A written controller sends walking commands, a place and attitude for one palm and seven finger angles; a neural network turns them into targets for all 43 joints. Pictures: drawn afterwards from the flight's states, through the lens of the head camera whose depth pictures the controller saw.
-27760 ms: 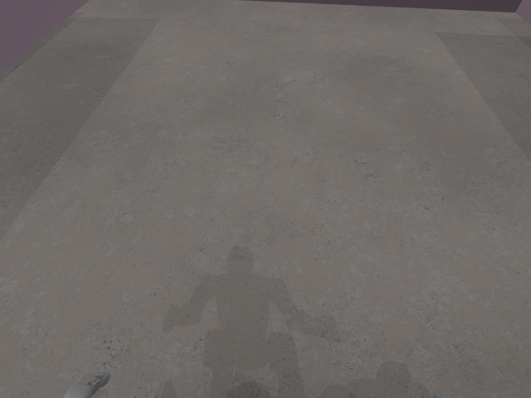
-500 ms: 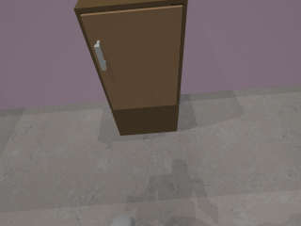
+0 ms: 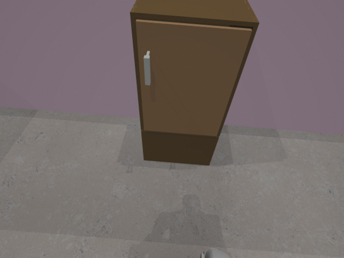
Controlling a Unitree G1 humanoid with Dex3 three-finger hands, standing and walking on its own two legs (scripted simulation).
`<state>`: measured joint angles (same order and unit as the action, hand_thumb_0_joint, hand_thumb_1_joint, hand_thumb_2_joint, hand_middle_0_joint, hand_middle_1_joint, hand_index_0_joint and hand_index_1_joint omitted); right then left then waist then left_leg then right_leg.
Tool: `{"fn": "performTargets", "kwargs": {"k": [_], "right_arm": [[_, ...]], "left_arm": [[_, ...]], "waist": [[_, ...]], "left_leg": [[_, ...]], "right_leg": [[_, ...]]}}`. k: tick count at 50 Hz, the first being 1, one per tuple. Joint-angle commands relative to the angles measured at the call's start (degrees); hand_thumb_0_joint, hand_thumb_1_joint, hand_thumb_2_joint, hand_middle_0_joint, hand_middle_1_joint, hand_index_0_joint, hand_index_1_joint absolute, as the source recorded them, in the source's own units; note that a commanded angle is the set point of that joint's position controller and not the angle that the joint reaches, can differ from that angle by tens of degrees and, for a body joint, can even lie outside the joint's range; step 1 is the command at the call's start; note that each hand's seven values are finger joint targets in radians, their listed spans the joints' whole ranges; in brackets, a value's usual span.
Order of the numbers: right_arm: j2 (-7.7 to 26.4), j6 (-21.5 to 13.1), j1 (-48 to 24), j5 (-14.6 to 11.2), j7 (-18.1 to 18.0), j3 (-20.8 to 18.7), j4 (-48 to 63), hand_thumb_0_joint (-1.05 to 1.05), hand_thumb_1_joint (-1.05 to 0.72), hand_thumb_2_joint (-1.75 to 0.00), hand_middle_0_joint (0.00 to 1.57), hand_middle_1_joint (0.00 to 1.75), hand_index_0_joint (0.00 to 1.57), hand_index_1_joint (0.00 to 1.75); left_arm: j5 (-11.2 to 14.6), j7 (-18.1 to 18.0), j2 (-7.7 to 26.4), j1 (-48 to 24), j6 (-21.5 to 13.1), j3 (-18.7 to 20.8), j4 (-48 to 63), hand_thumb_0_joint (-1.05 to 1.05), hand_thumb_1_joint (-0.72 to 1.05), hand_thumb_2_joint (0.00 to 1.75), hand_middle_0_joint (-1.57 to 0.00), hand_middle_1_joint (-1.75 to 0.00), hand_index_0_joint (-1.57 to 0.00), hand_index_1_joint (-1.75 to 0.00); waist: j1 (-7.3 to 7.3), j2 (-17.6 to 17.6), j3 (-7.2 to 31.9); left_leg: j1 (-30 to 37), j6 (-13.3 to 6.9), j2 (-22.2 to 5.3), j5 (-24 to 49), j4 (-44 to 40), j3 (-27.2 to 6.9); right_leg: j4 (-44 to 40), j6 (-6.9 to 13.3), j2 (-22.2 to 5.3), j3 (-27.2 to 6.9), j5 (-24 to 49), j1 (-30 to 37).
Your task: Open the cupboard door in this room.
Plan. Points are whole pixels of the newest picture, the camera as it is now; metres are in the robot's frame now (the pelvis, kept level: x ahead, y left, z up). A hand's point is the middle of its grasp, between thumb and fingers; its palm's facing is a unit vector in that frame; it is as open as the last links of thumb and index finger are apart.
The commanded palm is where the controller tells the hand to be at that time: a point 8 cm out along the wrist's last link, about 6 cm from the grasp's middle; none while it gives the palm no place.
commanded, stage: take the last steps up to it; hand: left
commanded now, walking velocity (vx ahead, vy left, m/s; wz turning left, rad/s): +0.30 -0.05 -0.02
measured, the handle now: (148, 68) +0.79 +0.16 +0.00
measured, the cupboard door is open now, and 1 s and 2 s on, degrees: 0 0 0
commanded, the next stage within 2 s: come to a stop and stand still in 0.54 s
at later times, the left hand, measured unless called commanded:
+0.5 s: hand (128, 257) +0.16 +0.12 -0.18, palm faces +0.07 -0.98 -0.17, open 7.3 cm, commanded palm none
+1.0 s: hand (123, 211) +0.28 +0.17 -0.18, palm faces +0.06 -0.98 -0.20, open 7.4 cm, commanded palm none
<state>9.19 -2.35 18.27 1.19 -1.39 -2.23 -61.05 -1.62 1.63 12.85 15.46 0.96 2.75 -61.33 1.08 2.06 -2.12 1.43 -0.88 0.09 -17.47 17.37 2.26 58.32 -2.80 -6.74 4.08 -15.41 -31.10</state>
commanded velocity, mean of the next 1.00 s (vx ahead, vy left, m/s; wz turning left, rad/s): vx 0.06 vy -0.04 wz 0.03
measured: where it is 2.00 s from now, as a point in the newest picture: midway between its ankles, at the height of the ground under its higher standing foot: outside the picture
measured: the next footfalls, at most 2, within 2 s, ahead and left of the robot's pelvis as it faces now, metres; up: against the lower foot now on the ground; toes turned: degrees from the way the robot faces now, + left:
right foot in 0.18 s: +0.19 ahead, -0.16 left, +0.00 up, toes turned -9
left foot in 0.60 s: +0.30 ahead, +0.08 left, +0.00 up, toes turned +10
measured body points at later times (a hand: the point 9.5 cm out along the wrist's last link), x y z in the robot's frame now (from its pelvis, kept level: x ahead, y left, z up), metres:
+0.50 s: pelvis +0.15 -0.05 +0.00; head +0.17 -0.04 +0.45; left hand +0.16 +0.18 -0.16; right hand +0.21 -0.28 -0.15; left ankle +0.22 +0.08 -0.70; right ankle +0.15 -0.16 -0.74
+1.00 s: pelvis +0.24 -0.03 +0.00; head +0.27 +0.00 +0.45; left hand +0.27 +0.22 -0.17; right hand +0.28 -0.26 -0.15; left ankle +0.26 +0.07 -0.74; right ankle +0.23 -0.17 -0.68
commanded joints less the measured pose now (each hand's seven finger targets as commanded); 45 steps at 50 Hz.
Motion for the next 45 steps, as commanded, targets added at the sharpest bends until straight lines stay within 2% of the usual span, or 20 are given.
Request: {"fn": "performTargets", "kwargs": {"k": [1, 5, 7, 8, 9, 10, 12, 15, 17, 25, 27, 29, 30, 31, 32, 33, 34, 37, 40, 45], "right_arm": [[9.2, -1.2, 4.5, 0.2, -0.4, -2.0, 0.6, 0.0, -0.9, -0.9, 0.2, 0.3, 0.2, 0.3], [10.6, -0.9, 3.3, 0.6, -0.4, -2.4, -0.4, 0.0, -0.9, -0.9, 0.2, 0.3, 0.2, 0.3], [10.4, -0.8, 3.4, 0.2, -0.1, -2.4, -1.1, 0.0, -0.9, -0.9, 0.2, 0.3, 0.2, 0.3], [8.4, -1.0, 4.4, -0.4, 0.5, -2.0, -0.9, 0.0, -0.9, -0.9, 0.2, 0.3, 0.2, 0.3], [4.2, -1.1, 6.7, -0.9, 0.8, -1.3, 0.7, 0.0, -0.9, -0.9, 0.2, 0.3, 0.2, 0.3], [6.2, -0.6, 2.6, -1.1, 0.7, -1.5, 2.0, 0.0, -0.9, -0.9, 0.2, 0.3, 0.2, 0.3], [5.2, -0.3, -0.4, -0.9, 1.3, -1.9, 1.6, 0.0, -0.9, -0.9, 0.2, 0.3, 0.2, 0.3], [2.8, 1.1, 1.3, 0.2, 1.7, -1.6, 0.4, 0.0, -0.9, -0.9, 0.2, 0.3, 0.2, 0.3], [2.0, 1.8, 3.4, 0.2, 2.0, -1.5, -0.2, 0.0, -0.9, -0.9, 0.2, 0.3, 0.2, 0.3], [1.5, 0.5, -5.4, -0.1, 2.7, -1.2, 3.3, 0.0, -0.9, -0.9, 0.2, 0.3, 0.2, 0.3], [1.7, -0.1, -4.7, -0.1, 2.4, -1.1, 3.1, 0.0, -0.9, -0.9, 0.2, 0.3, 0.2, 0.3], [3.7, -0.9, 1.2, 0.0, 2.1, -1.3, 1.0, 0.0, -0.9, -0.9, 0.2, 0.3, 0.2, 0.3], [7.6, -1.3, 5.4, 0.4, 1.7, -2.2, 0.2, 0.0, -0.9, -0.9, 0.2, 0.3, 0.2, 0.3], [12.2, -1.0, 8.9, 0.6, 1.1, -3.2, -0.2, 0.0, -0.9, -0.9, 0.2, 0.3, 0.2, 0.3], [12.5, -0.1, 8.4, 0.3, 0.8, -2.9, -0.1, 0.0, -0.9, -0.9, 0.2, 0.3, 0.2, 0.3], [9.4, -0.4, 5.0, 0.3, 0.1, -1.9, 0.1, 0.0, -0.9, -0.9, 0.2, 0.3, 0.2, 0.3], [6.4, -0.5, 0.9, 0.2, -0.4, -0.9, 0.7, 0.0, -0.9, -0.9, 0.2, 0.3, 0.2, 0.3], [5.1, -0.9, -3.3, -0.2, -1.3, -0.3, 1.6, 0.0, -0.9, -0.9, 0.2, 0.3, 0.2, 0.3], [7.6, 0.1, -3.0, -0.6, -2.0, -1.3, 1.0, 0.0, -0.9, -0.9, 0.2, 0.3, 0.2, 0.3], [8.6, 1.7, -3.9, -0.1, -2.1, -2.4, 1.2, 0.0, -0.9, -0.9, 0.2, 0.3, 0.2, 0.3]], "left_arm": [[0.7, 0.2, 1.8, -9.1, -1.6, 0.2, 6.5, 0.0, 0.9, 0.9, -0.2, -0.3, -0.2, -0.3], [0.9, 0.6, 1.6, -7.3, -2.5, 0.7, 6.3, 0.0, 0.9, 0.9, -0.2, -0.3, -0.2, -0.3], [0.6, 0.3, 4.0, 4.5, -3.5, 1.4, 2.3, 0.0, 0.9, 0.9, -0.2, -0.3, -0.2, -0.3], [0.1, -0.3, 8.0, 12.9, -4.4, 2.5, -0.1, 0.0, 0.9, 0.9, -0.2, -0.3, -0.2, -0.3], [0.2, -1.3, 14.1, 18.3, -4.7, 3.8, -1.7, 0.0, 0.9, 0.9, -0.2, -0.3, -0.2, -0.3], [1.3, -1.8, 13.8, 17.0, -4.5, 3.5, -1.4, 0.0, 0.9, 0.9, -0.2, -0.3, -0.2, -0.3], [1.3, -2.1, 9.6, 5.9, -4.4, 2.8, 1.2, 0.0, 0.9, 0.9, -0.2, -0.3, -0.2, -0.3], [0.7, -2.5, 3.8, -0.6, -4.9, 0.8, 2.8, 0.0, 0.9, 0.9, -0.2, -0.3, -0.2, -0.3], [0.4, -2.5, 3.4, -0.5, -5.2, 0.5, 2.3, 0.0, 0.9, 0.9, -0.2, -0.3, -0.2, -0.3], [0.2, -2.4, 5.3, 3.2, -5.5, 1.2, 0.0, 0.0, 0.9, 0.9, -0.2, -0.3, -0.2, -0.3], [0.3, -2.5, 5.0, 3.4, -5.1, 1.1, -0.6, 0.0, 0.9, 0.9, -0.2, -0.3, -0.2, -0.3], [0.7, -2.5, 3.4, 2.9, -4.3, 0.8, -0.7, 0.0, 0.9, 0.9, -0.2, -0.3, -0.2, -0.3], [0.8, -2.3, 1.3, 4.3, -4.0, 0.4, -0.3, 0.0, 0.9, 0.9, -0.2, -0.3, -0.2, -0.3], [1.1, -2.0, -1.3, 4.9, -3.9, -0.1, 0.7, 0.0, 0.9, 0.9, -0.2, -0.3, -0.2, -0.3], [0.6, -2.2, -0.1, 2.3, -3.6, -0.2, 2.1, 0.0, 0.9, 0.9, -0.2, -0.3, -0.2, -0.3], [0.4, -2.5, -1.0, 2.0, -3.1, -0.5, 0.6, 0.0, 0.9, 0.9, -0.2, -0.3, -0.2, -0.3], [0.6, -2.6, -1.3, 2.2, -2.9, -0.5, -0.6, 0.0, 0.9, 0.9, -0.2, -0.3, -0.2, -0.3], [1.1, -2.9, -2.5, 5.0, -2.1, -1.0, -2.3, 0.0, 0.9, 0.9, -0.2, -0.3, -0.2, -0.3], [0.8, -3.3, -0.5, 5.2, 0.0, -0.2, -1.9, 0.0, 0.9, 0.9, -0.2, -0.3, -0.2, -0.3], [0.4, -3.2, 0.8, 1.6, 2.1, 1.1, 1.3, 0.0, 0.9, 0.9, -0.2, -0.3, -0.2, -0.3]], "waist": [[-2.74, -9.4, -7.5], [-1.46, -10.4, -5.2], [3.76, -3.9, 0.9], [7.2, 4.1, 6.4], [7.35, 19.5, 12.1], [7.28, 13.4, 9.0], [3.77, 5.0, 1.9], [-0.85, 2.8, -1.7], [-2.26, 4.3, -1.1], [0.07, 3.0, -1.8], [-0.6, 1.8, -1.5], [-3.02, -2.9, 1.1], [-4.34, -12.7, 3.3], [-5.2, -21.9, 4.6], [-4.78, -16.9, 1.5], [-3.79, -17.1, 1.0], [-2.16, -12.7, -0.9], [-0.28, -4.3, 2.2], [-0.79, -6.2, 6.2], [-1.04, -10.0, 2.7]], "left_leg": [[-2.6, -8.9, -16.5, 17.0, -6.5, -8.1], [-6.5, -7.3, -15.7, 20.9, -1.3, -6.4], [-11.0, -4.4, -11.1, 25.6, 13.0, -2.6], [-19.8, -2.0, -6.9, 16.5, 27.5, 1.0], [-31.4, 0.0, 1.0, -14.2, 46.1, 2.3], [-33.8, -1.2, -1.1, -16.3, 54.4, -3.6], [-35.0, -1.4, -5.6, -7.1, 58.0, -4.2], [-29.5, 0.4, -7.6, -0.4, 51.4, -2.8], [-27.6, 1.5, -7.4, 0.4, 45.4, -0.9], [-25.5, 2.6, -6.1, 2.6, 22.5, 2.5], [-19.5, 2.5, -5.0, 5.1, 16.7, 3.6], [-7.4, 2.5, -4.4, 9.0, 9.2, 3.1], [-1.0, -0.4, -11.7, 10.3, 5.3, -6.9], [2.8, -6.4, -22.6, 12.7, -1.0, -20.5], [-2.3, -9.5, -24.4, 9.7, -3.1, -21.6], [-5.3, -8.6, -22.3, 16.9, -3.8, -18.8], [-9.4, -8.2, -20.6, 26.3, -2.8, -14.8], [-8.7, -7.6, -18.0, 46.7, 0.4, -6.3], [-4.0, -7.9, -19.5, 51.6, 2.1, -5.3], [-7.8, -9.1, -19.7, 45.1, 2.2, -4.3]], "right_leg": [[-8.7, 0.0, -1.6, -0.8, 0.5, -6.5], [-21.0, 2.2, 1.3, 2.1, 0.0, 7.3], [-28.0, 3.3, 4.4, 3.8, 4.9, 24.7], [-31.5, 5.7, -2.9, -4.8, 2.0, 37.6], [-39.0, 11.0, -18.6, -28.7, 4.4, 45.2], [-43.5, 13.2, -20.0, -31.9, 1.8, 39.8], [-46.3, 12.2, -17.5, -26.2, -12.7, 27.8], [-47.5, 9.8, -12.2, -11.8, -3.8, 15.2], [-47.8, 9.5, -10.2, -6.4, 1.9, 14.5], [-45.9, 11.6, -11.0, -4.5, 7.0, 20.7], [-42.7, 10.4, -10.4, -3.7, 7.0, 19.2], [-34.3, 7.5, -5.9, 0.2, 2.6, 14.5], [-23.5, 4.8, -0.5, 3.4, -3.2, 8.5], [-9.7, 2.7, 4.7, 6.5, -18.3, 1.0], [-2.3, 3.5, 3.8, 2.1, -20.6, -0.2], [-0.2, 3.2, 1.4, -1.1, -17.3, 0.3], [-1.1, 2.7, 0.3, -2.4, -13.8, 3.1], [-7.6, 0.8, 0.5, -3.2, -8.5, 9.6], [-5.3, 0.0, 1.6, -3.1, -6.9, 7.8], [0.5, -0.2, 2.8, -4.3, -7.9, 4.3]]}}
